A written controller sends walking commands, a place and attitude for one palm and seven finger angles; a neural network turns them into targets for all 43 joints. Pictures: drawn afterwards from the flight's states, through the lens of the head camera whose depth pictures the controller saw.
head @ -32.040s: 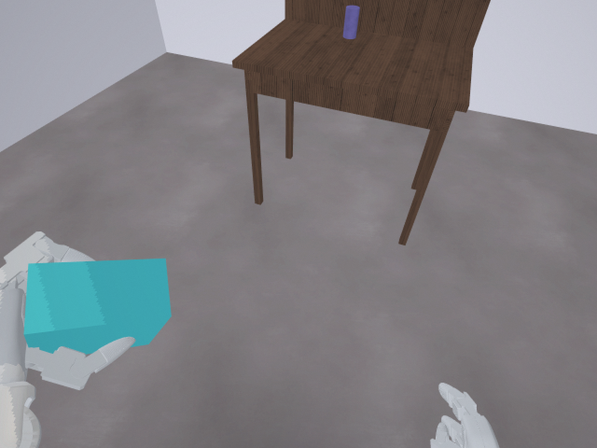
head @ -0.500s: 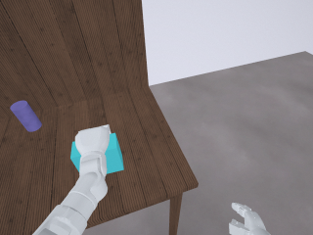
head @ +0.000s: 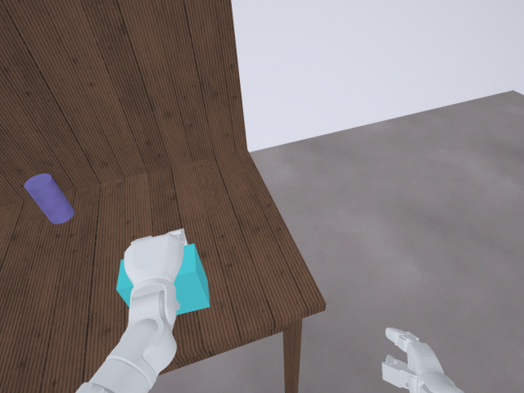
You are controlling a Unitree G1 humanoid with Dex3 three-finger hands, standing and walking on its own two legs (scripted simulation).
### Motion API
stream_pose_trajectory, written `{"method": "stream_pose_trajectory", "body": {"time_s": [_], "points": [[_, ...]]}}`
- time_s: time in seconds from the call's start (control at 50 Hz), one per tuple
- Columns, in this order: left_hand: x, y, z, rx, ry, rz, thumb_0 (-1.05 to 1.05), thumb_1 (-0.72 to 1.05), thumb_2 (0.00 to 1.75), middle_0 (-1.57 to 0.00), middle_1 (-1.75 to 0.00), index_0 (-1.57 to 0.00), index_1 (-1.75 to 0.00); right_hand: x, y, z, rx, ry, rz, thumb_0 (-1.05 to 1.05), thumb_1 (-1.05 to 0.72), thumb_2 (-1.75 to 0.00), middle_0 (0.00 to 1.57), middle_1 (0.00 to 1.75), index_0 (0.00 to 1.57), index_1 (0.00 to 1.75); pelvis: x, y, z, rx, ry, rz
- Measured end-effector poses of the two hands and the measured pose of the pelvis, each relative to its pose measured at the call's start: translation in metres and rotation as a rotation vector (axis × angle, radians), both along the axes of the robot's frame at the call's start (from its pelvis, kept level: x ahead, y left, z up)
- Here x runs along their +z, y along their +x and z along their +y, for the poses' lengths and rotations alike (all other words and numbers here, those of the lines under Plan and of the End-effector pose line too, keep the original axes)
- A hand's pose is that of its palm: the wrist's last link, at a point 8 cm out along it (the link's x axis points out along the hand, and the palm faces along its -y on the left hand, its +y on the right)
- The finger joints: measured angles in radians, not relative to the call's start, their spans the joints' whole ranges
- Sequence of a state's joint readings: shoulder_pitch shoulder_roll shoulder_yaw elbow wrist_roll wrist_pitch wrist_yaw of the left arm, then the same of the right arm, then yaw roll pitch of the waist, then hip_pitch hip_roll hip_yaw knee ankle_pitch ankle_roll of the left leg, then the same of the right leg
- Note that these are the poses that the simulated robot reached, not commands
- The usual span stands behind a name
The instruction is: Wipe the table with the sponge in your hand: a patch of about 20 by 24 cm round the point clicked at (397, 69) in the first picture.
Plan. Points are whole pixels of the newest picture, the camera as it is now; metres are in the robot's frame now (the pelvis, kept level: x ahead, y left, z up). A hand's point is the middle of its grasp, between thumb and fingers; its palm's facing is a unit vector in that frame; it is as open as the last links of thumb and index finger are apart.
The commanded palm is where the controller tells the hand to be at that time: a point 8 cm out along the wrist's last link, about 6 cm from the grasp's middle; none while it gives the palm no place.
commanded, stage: slide across to the third lane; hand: left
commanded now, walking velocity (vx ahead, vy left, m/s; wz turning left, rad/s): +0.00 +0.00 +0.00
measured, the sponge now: (170, 289) +0.29 +0.21 -0.01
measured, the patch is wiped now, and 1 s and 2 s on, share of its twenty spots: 0.70 0.80 0.85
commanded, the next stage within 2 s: wipe forward along the third lane in 0.62 s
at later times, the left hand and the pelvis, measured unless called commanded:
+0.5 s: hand (192, 271) +0.31 +0.16 +0.03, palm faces -0.04 -0.06 -1.00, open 10.2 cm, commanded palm +0.28 +0.14 +0.08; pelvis -0.01 -0.01 +0.00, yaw +1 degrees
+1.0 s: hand (212, 261) +0.33 +0.13 +0.03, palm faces -0.05 -0.06 -1.00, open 10.1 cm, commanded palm +0.31 +0.13 +0.06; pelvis -0.02 -0.02 +0.00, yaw +0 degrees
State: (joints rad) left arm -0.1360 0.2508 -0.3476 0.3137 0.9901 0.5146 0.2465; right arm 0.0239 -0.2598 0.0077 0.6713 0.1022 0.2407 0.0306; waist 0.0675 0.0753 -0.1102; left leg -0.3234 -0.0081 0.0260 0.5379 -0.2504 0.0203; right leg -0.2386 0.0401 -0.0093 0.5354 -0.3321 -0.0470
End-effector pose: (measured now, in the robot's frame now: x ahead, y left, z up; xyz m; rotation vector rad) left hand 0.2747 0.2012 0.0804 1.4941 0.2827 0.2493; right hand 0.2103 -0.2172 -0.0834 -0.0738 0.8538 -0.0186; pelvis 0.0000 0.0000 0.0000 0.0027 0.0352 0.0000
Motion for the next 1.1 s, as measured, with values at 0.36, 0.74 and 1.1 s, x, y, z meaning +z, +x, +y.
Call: {"method": "stream_pose_trajectory", "body": {"time_s": [0.36, 0.74, 1.1], "points": [[0.002, 0.007, -0.027, -0.048, -0.009, 0.032, -0.01, -0.48, 1.04, -0.69, -1.36, -0.71, -1.35, -0.006, -0.008, -0.003, -0.007, 0.009, -0.005, 0.02, -0.91, -0.90, 0.20, 0.30, 0.20, 0.30, 0.001, -0.009, -0.007, 0.009, 0.004, -0.018], [0.001, 0.021, -0.069, -0.083, 0.003, 0.016, -0.01, -0.48, 1.04, -0.69, -1.36, -0.71, -1.35, -0.008, -0.014, -0.009, -0.002, 0.032, 0.011, 0.01, -0.91, -0.90, 0.20, 0.30, 0.20, 0.30, -0.001, -0.014, -0.015, 0.012, 0.007, -0.009], [0.002, 0.048, -0.070, -0.040, 0.018, 0.041, -0.01, -0.49, 1.04, -0.70, -1.35, -0.72, -1.34, -0.020, -0.055, -0.035, -0.079, -0.032, 0.095, 0.01, -0.91, -0.90, 0.20, 0.30, 0.20, 0.30, -0.003, -0.025, -0.024, 0.005, 0.008, 0.023]]}}
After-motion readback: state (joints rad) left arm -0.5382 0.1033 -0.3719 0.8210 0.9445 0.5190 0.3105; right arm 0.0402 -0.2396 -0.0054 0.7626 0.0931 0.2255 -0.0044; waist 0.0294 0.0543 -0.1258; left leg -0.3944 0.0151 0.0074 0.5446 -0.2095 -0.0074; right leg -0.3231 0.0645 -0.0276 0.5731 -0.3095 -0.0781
